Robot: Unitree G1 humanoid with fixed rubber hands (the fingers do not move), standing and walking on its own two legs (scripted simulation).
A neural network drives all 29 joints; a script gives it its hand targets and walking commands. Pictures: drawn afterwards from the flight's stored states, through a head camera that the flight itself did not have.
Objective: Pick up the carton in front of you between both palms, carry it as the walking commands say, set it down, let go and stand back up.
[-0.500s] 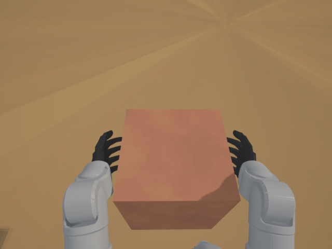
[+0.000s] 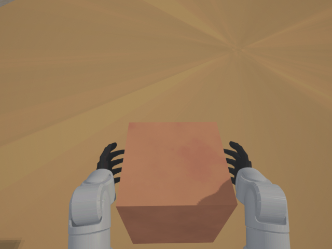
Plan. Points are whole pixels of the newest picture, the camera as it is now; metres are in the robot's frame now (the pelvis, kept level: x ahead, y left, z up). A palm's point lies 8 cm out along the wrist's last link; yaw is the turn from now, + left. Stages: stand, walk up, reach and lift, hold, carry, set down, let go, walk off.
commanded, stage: carry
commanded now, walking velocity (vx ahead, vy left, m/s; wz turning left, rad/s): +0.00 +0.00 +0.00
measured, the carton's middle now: (173, 185) +0.29 +0.00 +0.00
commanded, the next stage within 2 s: hold in 1.52 s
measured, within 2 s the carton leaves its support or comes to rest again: neither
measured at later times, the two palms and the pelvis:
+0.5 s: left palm (100, 195) +0.25 +0.17 +0.02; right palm (229, 194) +0.25 -0.13 +0.02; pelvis -0.03 +0.02 -0.01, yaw +0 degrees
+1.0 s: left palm (95, 205) +0.22 +0.17 +0.03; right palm (232, 204) +0.23 -0.13 +0.03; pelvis -0.07 +0.02 -0.01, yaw +0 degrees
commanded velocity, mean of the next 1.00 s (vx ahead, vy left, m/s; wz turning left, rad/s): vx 0.00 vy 0.00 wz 0.00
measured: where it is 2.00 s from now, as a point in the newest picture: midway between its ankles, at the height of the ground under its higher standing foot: outside the picture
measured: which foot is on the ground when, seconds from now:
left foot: down 0.00-1.00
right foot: down 0.00-1.00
